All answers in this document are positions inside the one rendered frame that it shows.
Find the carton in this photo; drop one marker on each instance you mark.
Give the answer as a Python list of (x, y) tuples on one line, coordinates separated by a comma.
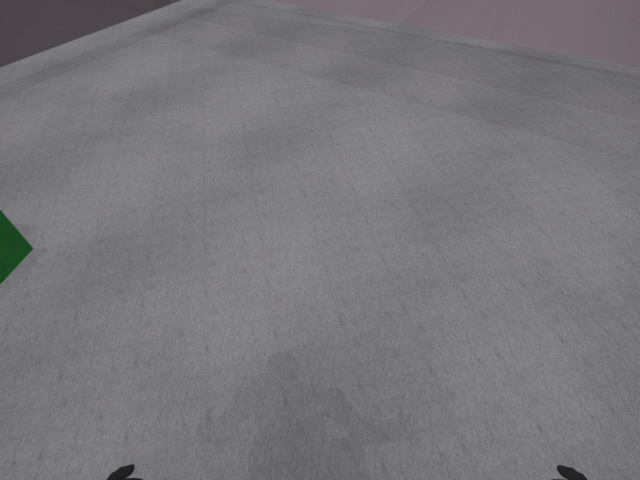
[(13, 247)]

